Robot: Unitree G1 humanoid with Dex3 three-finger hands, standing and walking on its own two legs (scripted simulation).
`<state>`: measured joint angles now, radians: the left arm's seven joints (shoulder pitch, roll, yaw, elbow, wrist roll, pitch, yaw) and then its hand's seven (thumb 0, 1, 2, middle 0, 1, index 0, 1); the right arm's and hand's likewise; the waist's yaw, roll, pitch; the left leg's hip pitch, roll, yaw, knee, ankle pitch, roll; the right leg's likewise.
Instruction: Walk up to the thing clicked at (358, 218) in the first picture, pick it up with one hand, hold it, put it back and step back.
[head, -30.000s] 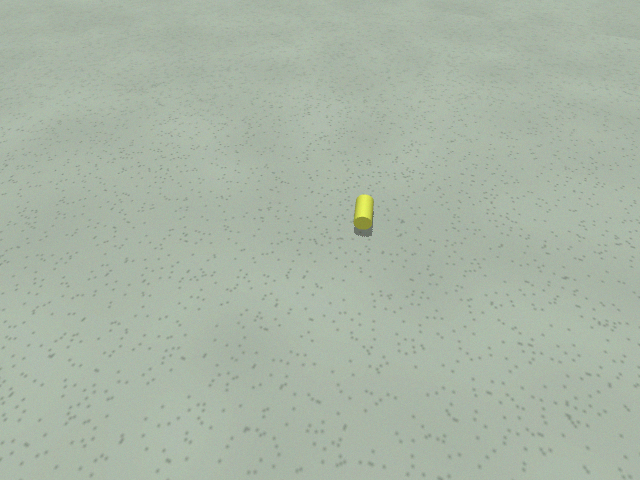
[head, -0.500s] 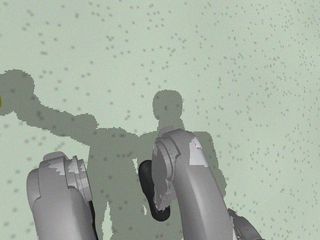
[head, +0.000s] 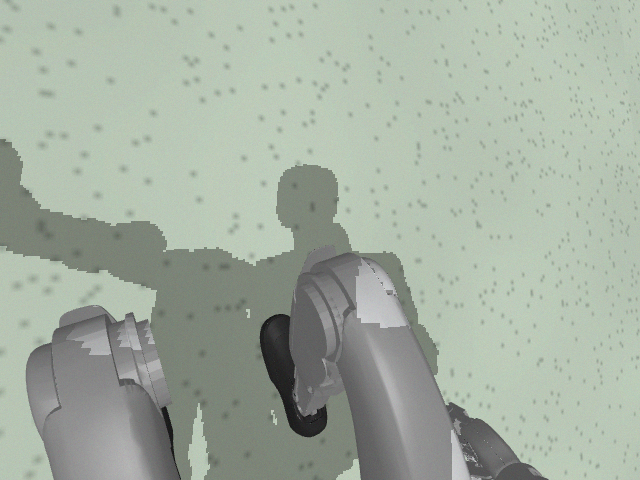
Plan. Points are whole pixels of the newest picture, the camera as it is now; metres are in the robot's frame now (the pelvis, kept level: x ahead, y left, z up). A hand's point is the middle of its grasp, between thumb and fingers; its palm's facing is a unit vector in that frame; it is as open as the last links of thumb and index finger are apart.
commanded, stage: rest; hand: left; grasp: from above
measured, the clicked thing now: out of the picture +0.45 +0.37 -0.26
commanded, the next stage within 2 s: open in 0.36 s
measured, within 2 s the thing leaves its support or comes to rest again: rests again in 0.86 s
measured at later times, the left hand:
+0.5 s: hand out of the picture +0.45 +0.36 -0.24, palm faces -0.47 -0.13 -0.87, open 10.2 cm
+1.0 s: hand out of the picture +0.45 +0.36 -0.23, palm faces -0.46 -0.11 -0.88, open 11.5 cm
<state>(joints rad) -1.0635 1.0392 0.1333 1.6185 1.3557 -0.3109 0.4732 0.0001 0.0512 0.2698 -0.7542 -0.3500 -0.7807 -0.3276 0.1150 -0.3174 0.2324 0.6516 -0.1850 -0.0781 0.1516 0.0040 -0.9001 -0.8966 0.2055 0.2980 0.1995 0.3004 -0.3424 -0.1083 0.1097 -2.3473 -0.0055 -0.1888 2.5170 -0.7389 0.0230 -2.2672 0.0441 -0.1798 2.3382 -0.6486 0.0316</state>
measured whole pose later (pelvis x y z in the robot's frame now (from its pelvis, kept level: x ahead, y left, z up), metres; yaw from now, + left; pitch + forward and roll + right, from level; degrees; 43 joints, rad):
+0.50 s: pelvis +0.00 +0.00 +0.00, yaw -1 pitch +30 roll -15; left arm -1.09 1.10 0.11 1.67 1.34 -0.30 0.50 0.00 0.04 0.29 -0.75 -0.38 -0.77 -0.36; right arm 0.11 -0.33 0.29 0.63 -0.20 -0.12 0.16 0.00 -0.90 -0.90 0.21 0.30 0.20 0.30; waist -0.36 -0.13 0.15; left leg -2.34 0.00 -0.21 2.54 -0.73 0.03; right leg -2.26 0.05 -0.20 2.34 -0.63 0.04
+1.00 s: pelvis -0.01 +0.00 +0.00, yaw -2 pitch +29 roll -15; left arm -1.10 1.11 0.08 1.68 1.32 -0.30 0.49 0.00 -0.10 0.64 -0.42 -0.71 -0.45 -0.70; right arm 0.10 -0.33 0.30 0.62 -0.20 -0.12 0.16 0.00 -0.90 -0.90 0.21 0.30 0.20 0.30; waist -0.36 -0.13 0.14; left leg -2.34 0.00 -0.22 2.53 -0.73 0.03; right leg -2.25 0.06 -0.20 2.33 -0.63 0.04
